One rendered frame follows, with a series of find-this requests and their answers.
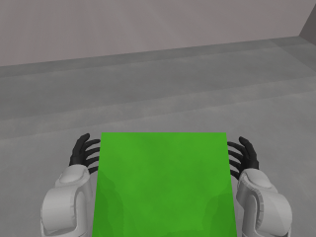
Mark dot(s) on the robot left forearm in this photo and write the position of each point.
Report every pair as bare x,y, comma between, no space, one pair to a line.
63,211

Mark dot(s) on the robot right hand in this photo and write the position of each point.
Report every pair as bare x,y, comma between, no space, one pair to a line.
248,158

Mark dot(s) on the robot right forearm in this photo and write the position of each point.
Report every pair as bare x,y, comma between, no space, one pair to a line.
266,212

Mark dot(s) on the robot left hand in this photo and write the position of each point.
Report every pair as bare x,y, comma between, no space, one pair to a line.
79,153

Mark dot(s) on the carton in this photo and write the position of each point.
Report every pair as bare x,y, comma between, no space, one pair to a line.
164,184

